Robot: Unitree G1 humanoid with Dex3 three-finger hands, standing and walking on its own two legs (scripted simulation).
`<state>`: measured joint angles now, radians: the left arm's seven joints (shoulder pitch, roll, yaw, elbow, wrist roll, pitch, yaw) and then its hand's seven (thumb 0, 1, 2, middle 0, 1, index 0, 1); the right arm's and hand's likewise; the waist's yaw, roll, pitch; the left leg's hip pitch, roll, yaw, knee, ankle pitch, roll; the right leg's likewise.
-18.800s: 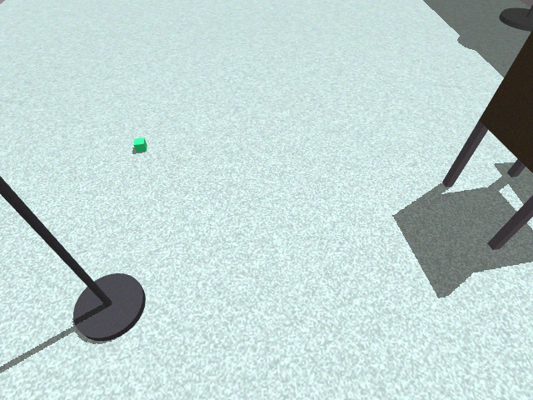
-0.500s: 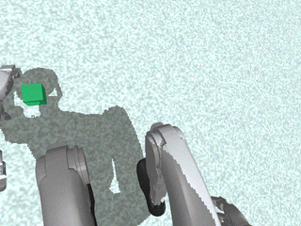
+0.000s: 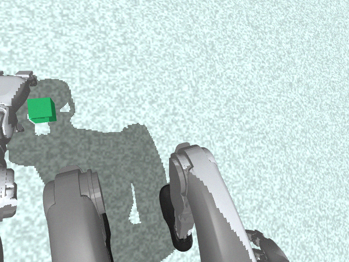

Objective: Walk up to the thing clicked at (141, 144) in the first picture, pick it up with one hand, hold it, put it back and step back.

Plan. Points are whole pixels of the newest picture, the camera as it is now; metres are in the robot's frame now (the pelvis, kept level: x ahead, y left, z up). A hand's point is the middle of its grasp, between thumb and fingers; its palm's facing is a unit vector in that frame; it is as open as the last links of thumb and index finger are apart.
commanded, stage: approach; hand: left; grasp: from above
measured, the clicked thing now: (42, 110) +0.50 +0.26 -0.30
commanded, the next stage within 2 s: rest palm in 0.52 s
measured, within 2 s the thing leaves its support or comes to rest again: neither
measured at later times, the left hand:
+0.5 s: hand (14, 106) +0.48 +0.28 -0.19, palm faces -0.47 -0.05 -0.88, open 12.1 cm
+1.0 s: hand (37, 110) +0.48 +0.25 -0.23, palm faces -0.45 -0.03 -0.89, open 12.6 cm
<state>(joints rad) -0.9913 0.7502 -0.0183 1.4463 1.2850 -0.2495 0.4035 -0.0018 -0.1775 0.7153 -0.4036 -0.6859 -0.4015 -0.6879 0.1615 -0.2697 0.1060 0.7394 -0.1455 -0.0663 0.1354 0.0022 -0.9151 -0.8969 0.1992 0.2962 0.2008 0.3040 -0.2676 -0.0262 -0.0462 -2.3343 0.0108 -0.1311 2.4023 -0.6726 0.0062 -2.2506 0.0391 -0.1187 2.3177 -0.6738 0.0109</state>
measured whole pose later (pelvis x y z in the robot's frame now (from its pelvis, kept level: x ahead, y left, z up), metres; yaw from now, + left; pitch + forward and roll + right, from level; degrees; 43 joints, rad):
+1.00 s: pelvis +0.00 +0.00 -0.02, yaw -2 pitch +31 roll -10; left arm -1.08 0.86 0.06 1.66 1.38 -0.25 0.56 0.00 -0.25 0.79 -0.33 -0.73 -0.32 -0.73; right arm 0.15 -0.31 0.21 0.67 -0.20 -0.12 0.18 0.00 -0.91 -0.90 0.20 0.30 0.20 0.30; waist -0.38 -0.08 0.07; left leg -2.36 0.01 -0.17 2.48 -0.67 0.01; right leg -2.27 0.05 -0.15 2.36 -0.66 0.02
